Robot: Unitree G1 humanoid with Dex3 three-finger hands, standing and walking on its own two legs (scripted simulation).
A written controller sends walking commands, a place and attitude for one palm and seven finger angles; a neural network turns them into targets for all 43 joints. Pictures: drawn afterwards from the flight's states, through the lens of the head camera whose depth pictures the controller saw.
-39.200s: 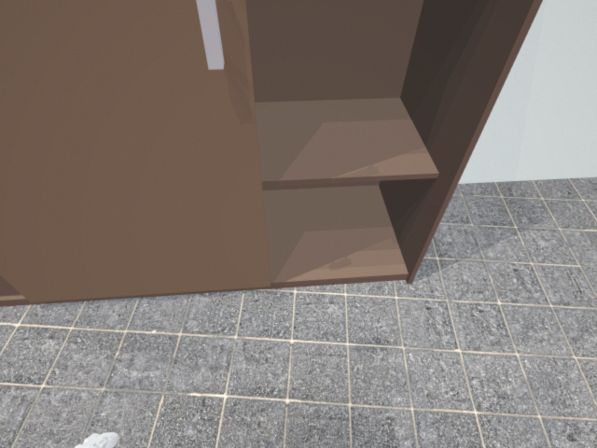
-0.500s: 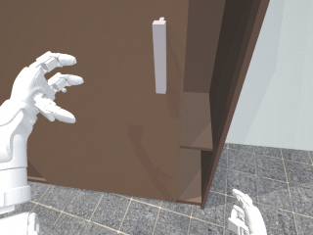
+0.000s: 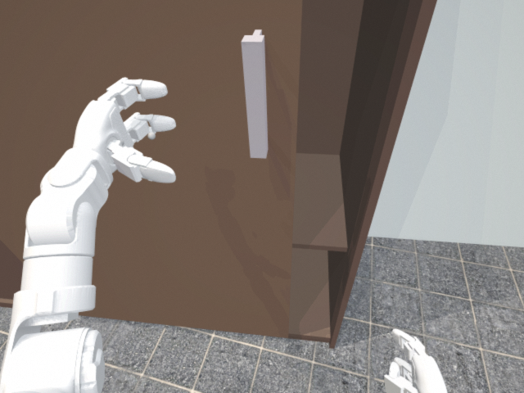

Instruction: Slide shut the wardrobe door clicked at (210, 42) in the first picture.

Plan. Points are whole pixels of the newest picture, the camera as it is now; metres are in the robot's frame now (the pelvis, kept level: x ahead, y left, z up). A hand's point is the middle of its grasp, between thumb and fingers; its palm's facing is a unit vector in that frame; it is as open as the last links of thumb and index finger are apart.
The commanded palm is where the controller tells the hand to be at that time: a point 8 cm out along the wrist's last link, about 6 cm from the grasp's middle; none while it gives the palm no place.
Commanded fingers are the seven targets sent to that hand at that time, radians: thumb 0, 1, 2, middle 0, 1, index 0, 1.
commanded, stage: move the hooked fingers beside the handle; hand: left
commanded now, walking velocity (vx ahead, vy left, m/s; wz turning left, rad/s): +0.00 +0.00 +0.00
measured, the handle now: (258, 96) +0.49 +0.05 +0.25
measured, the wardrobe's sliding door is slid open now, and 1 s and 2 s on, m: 0.15 0.15 0.15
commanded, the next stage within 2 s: feel for the door with the fingertips in 1.78 s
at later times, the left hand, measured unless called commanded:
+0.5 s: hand (205, 117) +0.43 +0.12 +0.25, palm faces -0.03 -1.00 -0.01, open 14.0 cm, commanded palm +0.40 +0.17 +0.26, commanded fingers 0.00 -0.50 0.30 -0.30 -1.20 -0.30 -1.20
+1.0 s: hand (221, 115) +0.43 +0.10 +0.25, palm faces -0.03 -1.00 +0.00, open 14.0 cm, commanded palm +0.41 +0.15 +0.25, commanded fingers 0.00 -0.50 0.30 -0.30 -1.20 -0.30 -1.20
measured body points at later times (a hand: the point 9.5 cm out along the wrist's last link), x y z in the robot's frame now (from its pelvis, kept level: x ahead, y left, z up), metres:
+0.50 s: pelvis +0.01 +0.00 +0.00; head -0.01 -0.02 +0.45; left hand +0.42 +0.17 +0.25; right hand +0.15 -0.25 -0.11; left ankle +0.01 +0.13 -0.74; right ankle -0.04 -0.11 -0.74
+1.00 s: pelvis +0.01 +0.00 +0.00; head -0.01 -0.02 +0.45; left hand +0.43 +0.15 +0.25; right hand +0.14 -0.25 -0.11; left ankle +0.01 +0.13 -0.74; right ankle -0.04 -0.11 -0.74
